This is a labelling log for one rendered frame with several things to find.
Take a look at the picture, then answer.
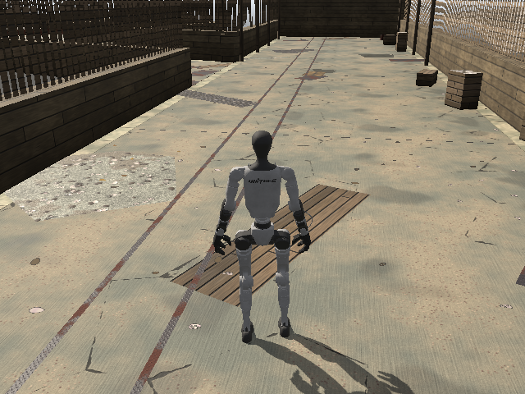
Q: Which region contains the robot left foot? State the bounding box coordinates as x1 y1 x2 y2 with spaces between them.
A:
241 321 253 343

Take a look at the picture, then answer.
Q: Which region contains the robot right upper arm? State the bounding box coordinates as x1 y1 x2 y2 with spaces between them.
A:
279 166 301 212

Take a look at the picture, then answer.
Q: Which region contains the right robot hand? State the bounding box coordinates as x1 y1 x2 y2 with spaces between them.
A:
292 233 311 254

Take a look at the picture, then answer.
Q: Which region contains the robot left upper arm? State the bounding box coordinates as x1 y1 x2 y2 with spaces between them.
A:
224 166 245 211

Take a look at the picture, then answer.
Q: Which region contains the left robot hand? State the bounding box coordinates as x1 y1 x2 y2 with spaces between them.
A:
212 232 231 255

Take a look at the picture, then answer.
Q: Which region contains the left robot forearm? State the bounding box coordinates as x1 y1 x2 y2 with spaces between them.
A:
215 199 232 236

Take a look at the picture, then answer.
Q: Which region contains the right robot forearm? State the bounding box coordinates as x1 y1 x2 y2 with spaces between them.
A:
293 199 308 236

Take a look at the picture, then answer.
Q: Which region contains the left robot thigh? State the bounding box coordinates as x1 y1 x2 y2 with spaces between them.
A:
235 230 253 290

